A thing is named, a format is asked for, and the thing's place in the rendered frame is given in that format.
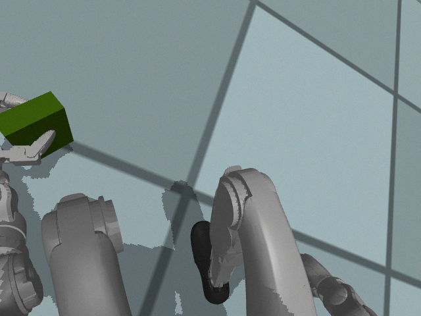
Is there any carton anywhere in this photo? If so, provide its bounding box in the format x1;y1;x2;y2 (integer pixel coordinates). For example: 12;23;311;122
0;92;74;159

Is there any left robot arm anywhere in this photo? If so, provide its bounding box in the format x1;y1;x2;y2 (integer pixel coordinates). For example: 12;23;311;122
0;169;43;316

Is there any right robot foot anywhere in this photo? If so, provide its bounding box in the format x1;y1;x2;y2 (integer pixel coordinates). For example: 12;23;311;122
191;221;230;304

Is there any left robot hand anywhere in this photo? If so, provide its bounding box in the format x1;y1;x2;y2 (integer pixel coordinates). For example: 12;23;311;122
0;92;56;170

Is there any right robot arm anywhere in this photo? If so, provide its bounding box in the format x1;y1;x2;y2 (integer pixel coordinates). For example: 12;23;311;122
316;276;377;316

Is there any right robot hand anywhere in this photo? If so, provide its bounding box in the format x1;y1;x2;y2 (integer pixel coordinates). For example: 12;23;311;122
300;252;332;298

